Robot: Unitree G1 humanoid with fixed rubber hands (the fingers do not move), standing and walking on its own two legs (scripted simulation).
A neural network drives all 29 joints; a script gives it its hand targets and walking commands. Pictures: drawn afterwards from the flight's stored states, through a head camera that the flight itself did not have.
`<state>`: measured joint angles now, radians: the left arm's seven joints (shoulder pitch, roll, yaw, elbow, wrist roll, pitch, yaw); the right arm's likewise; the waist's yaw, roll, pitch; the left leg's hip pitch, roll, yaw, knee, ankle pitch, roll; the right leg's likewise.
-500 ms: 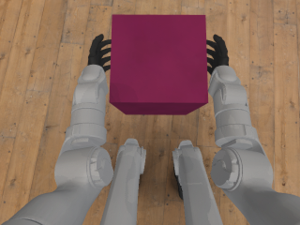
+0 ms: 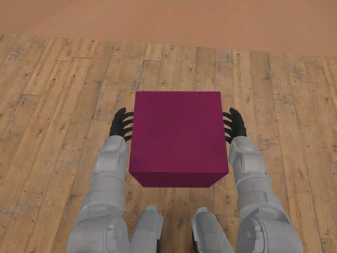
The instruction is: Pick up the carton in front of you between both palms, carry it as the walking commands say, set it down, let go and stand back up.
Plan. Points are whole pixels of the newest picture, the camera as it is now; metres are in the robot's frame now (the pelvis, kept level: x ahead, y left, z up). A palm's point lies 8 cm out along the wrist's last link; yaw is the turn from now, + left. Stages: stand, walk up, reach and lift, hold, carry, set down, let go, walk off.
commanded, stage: reach and lift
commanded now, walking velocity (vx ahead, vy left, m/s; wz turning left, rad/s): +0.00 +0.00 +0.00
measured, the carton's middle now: (176, 145) +0.39 +0.01 -0.11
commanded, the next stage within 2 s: hold in 1.56 s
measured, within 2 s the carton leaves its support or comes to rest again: neither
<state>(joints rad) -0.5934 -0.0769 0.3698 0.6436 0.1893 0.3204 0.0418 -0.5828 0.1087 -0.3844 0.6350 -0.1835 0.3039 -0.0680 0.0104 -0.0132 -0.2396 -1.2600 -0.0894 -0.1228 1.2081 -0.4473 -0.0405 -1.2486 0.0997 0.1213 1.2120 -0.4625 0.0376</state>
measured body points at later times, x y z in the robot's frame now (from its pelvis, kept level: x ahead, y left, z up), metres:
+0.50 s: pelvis +0.05 +0.00 +0.11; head +0.04 +0.00 +0.56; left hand +0.35 +0.16 +0.10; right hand +0.35 -0.15 +0.11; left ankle +0.06 +0.13 -0.62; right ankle +0.05 -0.13 -0.62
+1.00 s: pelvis +0.03 +0.00 +0.12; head +0.01 +0.00 +0.57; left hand +0.34 +0.16 +0.14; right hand +0.34 -0.15 +0.14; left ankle +0.06 +0.13 -0.62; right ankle +0.05 -0.13 -0.62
